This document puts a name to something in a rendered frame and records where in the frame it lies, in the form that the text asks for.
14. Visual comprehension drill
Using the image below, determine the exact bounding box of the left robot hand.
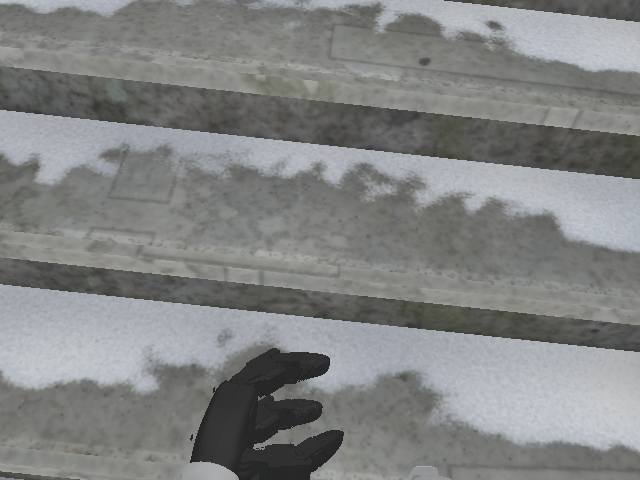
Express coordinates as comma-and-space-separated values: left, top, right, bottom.
190, 348, 344, 480

